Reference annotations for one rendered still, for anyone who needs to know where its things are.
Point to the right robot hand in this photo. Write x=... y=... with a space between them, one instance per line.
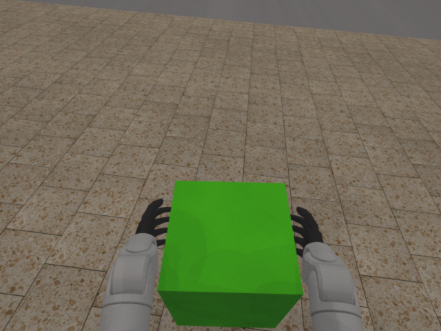
x=310 y=231

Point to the left robot hand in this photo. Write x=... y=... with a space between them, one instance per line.
x=148 y=221

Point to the robot left forearm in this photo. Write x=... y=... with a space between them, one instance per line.
x=129 y=292

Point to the carton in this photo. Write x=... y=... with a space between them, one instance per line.
x=230 y=256

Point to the robot right forearm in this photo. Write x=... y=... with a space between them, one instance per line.
x=333 y=299

